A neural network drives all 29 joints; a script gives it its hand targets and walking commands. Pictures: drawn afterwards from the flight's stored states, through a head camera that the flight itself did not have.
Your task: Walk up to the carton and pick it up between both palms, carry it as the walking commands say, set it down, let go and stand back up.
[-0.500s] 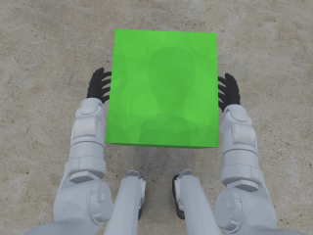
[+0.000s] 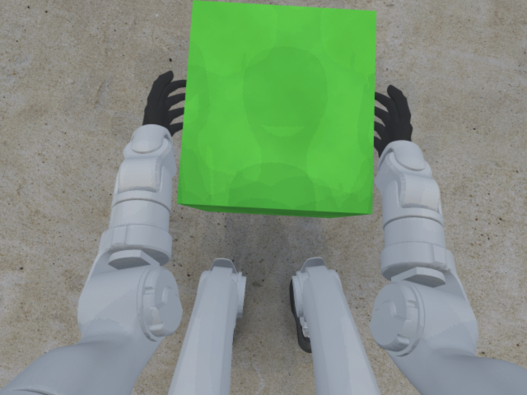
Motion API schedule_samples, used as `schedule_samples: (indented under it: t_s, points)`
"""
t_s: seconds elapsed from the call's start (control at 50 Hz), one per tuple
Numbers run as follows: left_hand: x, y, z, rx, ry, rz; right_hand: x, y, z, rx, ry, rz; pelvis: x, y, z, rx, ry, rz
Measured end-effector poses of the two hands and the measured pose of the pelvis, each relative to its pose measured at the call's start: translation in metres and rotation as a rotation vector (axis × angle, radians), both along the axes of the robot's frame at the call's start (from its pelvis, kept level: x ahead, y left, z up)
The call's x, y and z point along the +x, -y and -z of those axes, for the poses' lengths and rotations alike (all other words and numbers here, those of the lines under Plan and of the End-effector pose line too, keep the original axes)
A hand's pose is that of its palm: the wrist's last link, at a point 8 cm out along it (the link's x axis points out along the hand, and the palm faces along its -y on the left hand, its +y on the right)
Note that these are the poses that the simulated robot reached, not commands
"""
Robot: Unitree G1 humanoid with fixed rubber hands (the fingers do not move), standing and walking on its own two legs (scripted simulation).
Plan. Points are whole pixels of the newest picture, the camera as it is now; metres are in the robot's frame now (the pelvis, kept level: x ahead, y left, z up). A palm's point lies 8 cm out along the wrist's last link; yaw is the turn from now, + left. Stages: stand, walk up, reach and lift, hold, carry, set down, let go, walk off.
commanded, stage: set down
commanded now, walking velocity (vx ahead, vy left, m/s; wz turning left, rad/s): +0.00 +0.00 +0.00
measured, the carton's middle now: (275, 130) +0.50 -0.01 -0.15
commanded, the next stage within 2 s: none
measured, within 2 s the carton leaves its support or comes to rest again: neither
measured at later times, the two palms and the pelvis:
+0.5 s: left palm (175, 131) +0.50 +0.17 -0.17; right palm (370, 146) +0.48 -0.17 -0.16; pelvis -0.02 +0.00 -0.07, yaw +0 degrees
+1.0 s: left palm (186, 134) +0.52 +0.17 -0.26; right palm (353, 149) +0.50 -0.17 -0.25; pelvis -0.03 +0.00 -0.13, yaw +0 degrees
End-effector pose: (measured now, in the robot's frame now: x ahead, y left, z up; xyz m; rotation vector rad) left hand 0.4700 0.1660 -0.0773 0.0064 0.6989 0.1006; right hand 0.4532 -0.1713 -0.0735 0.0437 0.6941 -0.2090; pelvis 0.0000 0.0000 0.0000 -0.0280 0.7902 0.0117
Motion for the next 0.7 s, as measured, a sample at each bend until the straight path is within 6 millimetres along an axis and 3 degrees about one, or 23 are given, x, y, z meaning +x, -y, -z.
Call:
schedule_samples:
  t_s: [0.34,0.7]
  points:
    - [0.018,0.0,0.06,0.008,-0.001,0.01,0.016,0.0,0.061,-0.006,-0.001,-0.001,-0.019,0.0,0.051,-0.005,-0.018,-0.003]
    - [0.038,0.0,0.127,0.018,-0.003,0.025,0.033,0.0,0.129,-0.007,-0.004,0.004,-0.024,0.003,0.098,-0.004,-0.037,-0.001]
